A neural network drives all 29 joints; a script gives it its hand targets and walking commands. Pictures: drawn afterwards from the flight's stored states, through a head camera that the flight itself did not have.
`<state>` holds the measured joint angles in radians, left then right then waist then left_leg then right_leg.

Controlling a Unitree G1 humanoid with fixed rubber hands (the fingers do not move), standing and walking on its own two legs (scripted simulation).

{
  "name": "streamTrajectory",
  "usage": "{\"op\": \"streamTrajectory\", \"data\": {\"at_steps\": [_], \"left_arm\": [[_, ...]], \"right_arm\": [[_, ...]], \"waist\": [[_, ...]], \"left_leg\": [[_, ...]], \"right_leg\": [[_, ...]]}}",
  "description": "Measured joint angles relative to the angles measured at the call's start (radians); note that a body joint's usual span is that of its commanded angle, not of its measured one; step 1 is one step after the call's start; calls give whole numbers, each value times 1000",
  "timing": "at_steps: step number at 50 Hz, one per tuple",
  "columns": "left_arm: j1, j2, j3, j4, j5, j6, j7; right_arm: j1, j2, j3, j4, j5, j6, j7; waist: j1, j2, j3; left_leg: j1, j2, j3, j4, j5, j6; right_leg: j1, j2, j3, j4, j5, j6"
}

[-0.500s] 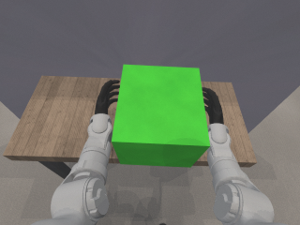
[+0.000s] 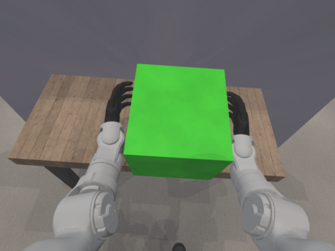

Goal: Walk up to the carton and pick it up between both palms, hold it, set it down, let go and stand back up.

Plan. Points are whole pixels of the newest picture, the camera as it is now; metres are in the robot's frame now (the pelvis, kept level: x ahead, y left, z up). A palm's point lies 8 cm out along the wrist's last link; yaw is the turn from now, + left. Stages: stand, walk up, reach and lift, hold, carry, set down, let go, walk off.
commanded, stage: reach and lift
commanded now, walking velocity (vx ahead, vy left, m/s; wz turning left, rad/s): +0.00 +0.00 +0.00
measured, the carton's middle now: (176, 125) +0.42 -0.03 +0.01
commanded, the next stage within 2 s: none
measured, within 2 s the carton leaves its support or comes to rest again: neither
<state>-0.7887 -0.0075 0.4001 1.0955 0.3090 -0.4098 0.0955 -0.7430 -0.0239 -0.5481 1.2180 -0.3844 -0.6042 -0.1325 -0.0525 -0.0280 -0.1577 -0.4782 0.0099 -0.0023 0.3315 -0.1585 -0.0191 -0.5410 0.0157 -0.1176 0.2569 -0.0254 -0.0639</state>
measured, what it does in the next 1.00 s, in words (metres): stands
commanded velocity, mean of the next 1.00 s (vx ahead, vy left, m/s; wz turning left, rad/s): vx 0.00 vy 0.00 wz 0.00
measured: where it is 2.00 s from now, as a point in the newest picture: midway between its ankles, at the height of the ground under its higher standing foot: outside the picture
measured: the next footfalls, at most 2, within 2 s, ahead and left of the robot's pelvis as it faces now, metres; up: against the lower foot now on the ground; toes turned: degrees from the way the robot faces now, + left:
none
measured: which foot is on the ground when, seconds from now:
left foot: down 0.00-1.00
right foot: down 0.00-1.00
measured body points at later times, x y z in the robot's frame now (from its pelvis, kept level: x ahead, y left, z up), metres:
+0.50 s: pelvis +0.01 +0.00 +0.00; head +0.05 +0.00 +0.45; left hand +0.44 +0.12 +0.08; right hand +0.40 -0.19 +0.06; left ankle -0.02 +0.13 -0.74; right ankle +0.04 -0.08 -0.74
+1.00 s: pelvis +0.01 +0.03 +0.01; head -0.02 +0.07 +0.45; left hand +0.41 +0.17 +0.17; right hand +0.38 -0.15 +0.15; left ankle -0.02 +0.13 -0.74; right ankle +0.04 -0.08 -0.74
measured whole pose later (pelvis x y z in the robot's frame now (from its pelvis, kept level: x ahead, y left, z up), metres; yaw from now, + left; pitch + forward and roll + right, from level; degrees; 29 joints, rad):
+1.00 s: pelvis +0.01 +0.03 +0.01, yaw +1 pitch -4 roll -1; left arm -0.63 -0.03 0.26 0.38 0.27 0.43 0.03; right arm -0.60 -0.04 -0.13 0.68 0.10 0.11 -0.14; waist -0.11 -0.06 -0.01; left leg -0.05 -0.01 -0.02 0.36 -0.24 0.02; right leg -0.09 0.00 -0.13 0.24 -0.09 -0.02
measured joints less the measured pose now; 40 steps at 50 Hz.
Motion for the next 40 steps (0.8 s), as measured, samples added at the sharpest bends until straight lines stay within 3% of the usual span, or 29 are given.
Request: {"op": "streamTrajectory", "data": {"at_steps": [11,23,29,34,40], "left_arm": [[12,21,-91,27,-100,36,18],[74,38,-179,-65,-198,113,22],[128,52,-226,-198,-245,249,21],[148,56,-247,-353,-270,410,24],[102,41,-195,-504,-178,642,-2]], "right_arm": [[30,-18,141,-5,114,54,-23],[105,-33,373,-170,312,198,-48],[149,-37,461,-297,423,335,-56],[167,-38,475,-425,463,471,-58],[115,-30,432,-494,469,634,-39]], "waist": [[-2,32,-26],[-5,54,-18],[-3,48,-9],[-16,30,1],[-37,-11,65]], "left_leg": [[7,12,-6,20,-21,-6],[71,19,-4,41,-49,-2],[127,16,-10,49,-60,3],[186,6,-25,52,-66,8],[310,-8,-30,30,-64,20]], "right_leg": [[14,11,-6,5,-15,-4],[81,19,-4,18,-37,0],[141,15,-8,23,-48,6],[206,4,-22,26,-60,14],[327,-9,-25,16,-67,26]]}}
